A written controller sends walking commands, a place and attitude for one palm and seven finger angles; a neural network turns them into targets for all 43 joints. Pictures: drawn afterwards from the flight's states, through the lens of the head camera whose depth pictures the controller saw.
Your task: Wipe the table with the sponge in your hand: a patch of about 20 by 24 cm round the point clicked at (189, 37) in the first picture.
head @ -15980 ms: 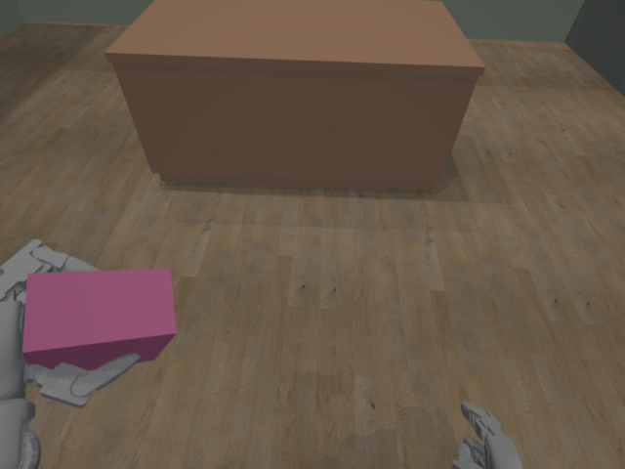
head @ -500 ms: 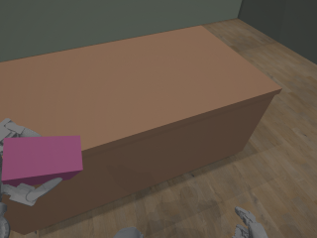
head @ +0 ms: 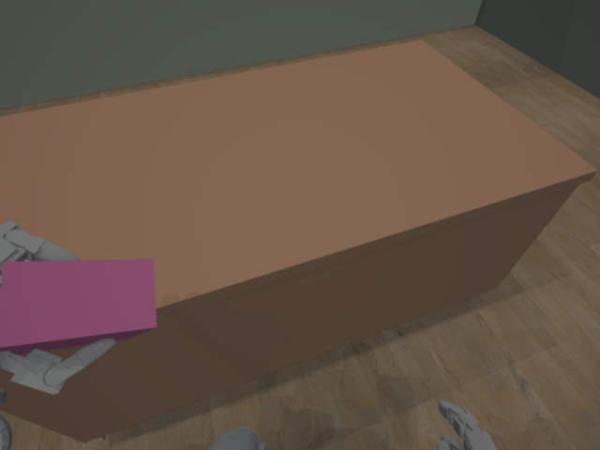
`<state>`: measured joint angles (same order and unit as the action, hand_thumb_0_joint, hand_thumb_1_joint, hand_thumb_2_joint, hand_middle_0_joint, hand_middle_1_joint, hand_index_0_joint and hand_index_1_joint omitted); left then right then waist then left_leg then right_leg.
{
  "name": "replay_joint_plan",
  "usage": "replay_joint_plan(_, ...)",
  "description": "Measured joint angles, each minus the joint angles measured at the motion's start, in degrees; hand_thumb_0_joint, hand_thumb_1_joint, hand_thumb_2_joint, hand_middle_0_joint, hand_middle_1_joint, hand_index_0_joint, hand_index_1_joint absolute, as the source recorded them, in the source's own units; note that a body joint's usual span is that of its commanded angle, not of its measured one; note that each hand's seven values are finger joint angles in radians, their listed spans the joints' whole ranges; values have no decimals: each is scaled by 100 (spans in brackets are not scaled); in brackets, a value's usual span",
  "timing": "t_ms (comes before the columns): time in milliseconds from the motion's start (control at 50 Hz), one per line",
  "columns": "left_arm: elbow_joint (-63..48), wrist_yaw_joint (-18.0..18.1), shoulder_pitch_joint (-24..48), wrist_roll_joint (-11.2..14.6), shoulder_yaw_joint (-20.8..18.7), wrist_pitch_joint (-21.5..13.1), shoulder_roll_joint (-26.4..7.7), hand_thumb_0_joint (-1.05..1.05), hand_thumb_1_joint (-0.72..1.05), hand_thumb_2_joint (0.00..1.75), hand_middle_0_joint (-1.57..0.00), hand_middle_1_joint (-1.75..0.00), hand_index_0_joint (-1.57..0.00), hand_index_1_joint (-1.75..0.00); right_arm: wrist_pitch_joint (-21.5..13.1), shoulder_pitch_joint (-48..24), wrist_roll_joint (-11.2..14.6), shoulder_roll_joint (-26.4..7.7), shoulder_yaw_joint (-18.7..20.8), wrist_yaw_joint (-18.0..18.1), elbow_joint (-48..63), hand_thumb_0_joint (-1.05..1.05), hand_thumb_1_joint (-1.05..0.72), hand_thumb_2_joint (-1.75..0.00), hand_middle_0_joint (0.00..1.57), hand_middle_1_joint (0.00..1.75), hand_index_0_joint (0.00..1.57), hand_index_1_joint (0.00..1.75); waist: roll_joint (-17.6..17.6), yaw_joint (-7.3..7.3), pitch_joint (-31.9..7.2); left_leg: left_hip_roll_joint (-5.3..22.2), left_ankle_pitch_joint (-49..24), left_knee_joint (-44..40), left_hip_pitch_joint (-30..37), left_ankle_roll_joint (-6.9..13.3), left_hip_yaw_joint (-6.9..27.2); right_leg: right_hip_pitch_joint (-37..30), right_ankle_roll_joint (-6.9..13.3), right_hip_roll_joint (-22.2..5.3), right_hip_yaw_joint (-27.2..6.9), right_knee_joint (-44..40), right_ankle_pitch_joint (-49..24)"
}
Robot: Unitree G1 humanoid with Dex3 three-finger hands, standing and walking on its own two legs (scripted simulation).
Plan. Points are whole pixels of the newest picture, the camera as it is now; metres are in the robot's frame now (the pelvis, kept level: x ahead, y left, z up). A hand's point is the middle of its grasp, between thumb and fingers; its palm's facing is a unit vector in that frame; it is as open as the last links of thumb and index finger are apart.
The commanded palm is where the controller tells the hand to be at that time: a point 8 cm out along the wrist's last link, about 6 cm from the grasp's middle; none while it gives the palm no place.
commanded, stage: shuffle to correct the standing spot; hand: left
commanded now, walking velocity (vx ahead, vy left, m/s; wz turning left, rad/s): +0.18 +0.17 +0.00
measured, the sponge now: (98, 306) +0.22 +0.22 +0.16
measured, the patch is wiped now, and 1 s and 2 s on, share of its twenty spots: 0.00 0.00 0.00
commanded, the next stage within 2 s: come to a stop and stand still in 1.44 s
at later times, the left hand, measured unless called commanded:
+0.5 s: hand out of the picture +0.24 +0.33 +0.18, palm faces +0.43 -0.79 -0.44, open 10.5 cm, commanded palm +0.19 +0.37 +0.18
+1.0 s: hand out of the picture +0.28 +0.40 +0.17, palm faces +0.40 -0.82 -0.40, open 10.5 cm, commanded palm +0.22 +0.43 +0.18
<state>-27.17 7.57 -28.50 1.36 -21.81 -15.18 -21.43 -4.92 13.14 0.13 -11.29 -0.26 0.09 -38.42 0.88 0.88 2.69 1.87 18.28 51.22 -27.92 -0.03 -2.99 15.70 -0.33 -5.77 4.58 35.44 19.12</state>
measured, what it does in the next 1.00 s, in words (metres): steps to the left: left foot, then right foot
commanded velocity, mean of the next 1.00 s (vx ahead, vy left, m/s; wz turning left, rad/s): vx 0.19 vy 0.07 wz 0.00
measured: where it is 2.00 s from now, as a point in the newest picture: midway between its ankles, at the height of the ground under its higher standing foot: outside the picture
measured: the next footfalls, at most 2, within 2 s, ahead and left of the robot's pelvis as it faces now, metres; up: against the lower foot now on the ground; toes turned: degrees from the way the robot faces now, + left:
left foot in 0.08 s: +0.11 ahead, +0.18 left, +0.00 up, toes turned +4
right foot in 0.30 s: +0.10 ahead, +0.03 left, +0.00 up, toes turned -3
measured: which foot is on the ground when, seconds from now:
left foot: up 0.00-0.06, down 0.08-0.30, up 0.32-0.54, down 0.56-1.00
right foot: down 0.00-0.08, up 0.10-0.28, down 0.30-1.00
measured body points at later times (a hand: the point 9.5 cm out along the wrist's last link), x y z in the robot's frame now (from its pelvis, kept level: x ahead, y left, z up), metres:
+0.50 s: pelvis +0.04 +0.08 +0.01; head +0.05 +0.08 +0.45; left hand +0.21 +0.37 +0.20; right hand +0.19 -0.15 -0.10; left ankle +0.09 +0.22 -0.70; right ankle +0.03 -0.01 -0.73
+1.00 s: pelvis +0.06 +0.15 +0.00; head +0.08 +0.16 +0.45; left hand +0.25 +0.44 +0.19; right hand +0.23 -0.07 -0.08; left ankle +0.10 +0.24 -0.73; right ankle +0.05 +0.03 -0.73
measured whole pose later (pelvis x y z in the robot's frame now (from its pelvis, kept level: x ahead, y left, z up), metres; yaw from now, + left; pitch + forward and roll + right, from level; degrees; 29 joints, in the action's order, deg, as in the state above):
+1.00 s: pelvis +0.06 +0.15 +0.00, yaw +0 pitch -1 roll +0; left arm -26.1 6.7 -24.3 1.2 -21.1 -11.0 -21.2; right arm -6.5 11.8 0.0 -9.8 -1.6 3.0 -35.5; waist 1.7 0.9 2.3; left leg -1.3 13.3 30.8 -16.8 2.7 -3.8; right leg 14.1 0.5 -1.7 2.4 34.5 21.4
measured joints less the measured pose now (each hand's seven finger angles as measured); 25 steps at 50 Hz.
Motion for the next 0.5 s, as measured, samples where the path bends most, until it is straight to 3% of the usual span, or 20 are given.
replay_joint_plan(80, -156, 47, 117, -27, 39, 91, 45, -2, -52, 102, -67, -137, -70, -136, -153, 92, -9, -170, 105, 110, 219, 2, -90, -90, 20, 30, 20, 30, 1, 76, 56, 114, -457, -1864, 808, 109, -41, 33, -196, -139, -65, 326, 222)
replay_joint_plan(140, -60, 37, 522, -34, -8, 76, -76, -2, -52, 102, -67, -137, -70, -136, -249, -152, 20, -64, 230, 179, 193, 2, -90, -90, 20, 30, 20, 30, 176, 56, 215, -56, -516, -1481, 656, 0, -124, 519, -76, -74, -395, 1657, 1028)
replay_joint_plan(200, -12, 31, 612, -14, -72, 160, -139, -2, -52, 102, -67, -137, -70, -136, -338, -308, 33, 100, 171, 165, 208, 2, -91, -90, 20, 30, 20, 30, 204, -72, 189, -141, -495, -1544, 655, 57, -135, 887, -10, 158, -255, 2369, 1122)
replay_joint_plan(240, -166, 41, 465, 28, -91, 197, -144, -2, -52, 102, -67, -137, -70, -136, -392, -323, 50, 162, 83, 137, 269, 2, -91, -90, 20, 30, 20, 30, 160, -121, 128, -159, -532, -1634, 667, 77, -152, 835, 3, 285, -47, 1878, 947)
replay_joint_plan(280, -352, 53, 252, 46, -114, 188, -211, -2, -52, 102, -67, -137, -70, -136, -410, -282, 53, 176, -16, 125, 354, 1, -90, -90, 20, 30, 20, 30, 97, -130, 43, -174, -476, -1555, 615, 68, -176, 523, 24, 406, 139, 820, 558)
replay_joint_plan(300, -414, 53, 170, 33, -122, 156, -245, -2, -52, 102, -67, -137, -70, -136, -393, -258, 47, 153, -50, 119, 393, 1, -90, -90, 20, 30, 20, 30, 37, -123, 5, -170, -384, -1403, 544, 76, -182, 410, 139, 452, 151, 433, 223)
replay_joint_plan(360, -296, -9, 141, 57, -5, 101, -163, -2, -52, 102, -67, -137, -70, -136, -218, -250, 24, 41, -28, 56, 229, 1, -90, -90, 20, 30, 20, 30, -175, -56, -22, -249, 317, -118, 166, 32, 34, 312, 416, 481, 194, 401, 92)
replay_joint_plan(420, -34, -9, 144, 73, 32, 89, -4, -2, -52, 102, -67, -136, -70, -136, -78, -167, 18, -45, -37, 28, 77, 1, -90, -90, 20, 30, 20, 30, -133, 6, -72, -244, 199, 705, -133, -27, 63, 73, 354, 383, 133, -5, -35)
replay_joint_plan(500, 137, 50, 147, 14, 39, 126, 78, -2, -53, 102, -67, -136, -70, -136, -79, -35, -18, -99, -15, 120, 97, 2, -90, -90, 20, 30, 20, 30, 79, 62, -18, -74, -188, -745, 288, 77, -75, -122, 186, 186, 18, -288, -154)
